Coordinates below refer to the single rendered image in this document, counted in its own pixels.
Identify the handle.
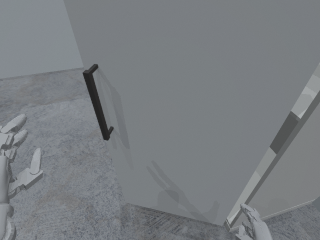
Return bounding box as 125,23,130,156
83,64,114,141

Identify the fridge door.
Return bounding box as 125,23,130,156
63,0,320,226

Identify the right robot hand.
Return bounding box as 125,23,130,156
235,203,273,240

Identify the left robot forearm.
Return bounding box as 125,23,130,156
0,203,17,240

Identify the left robot hand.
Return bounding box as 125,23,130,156
0,114,43,204

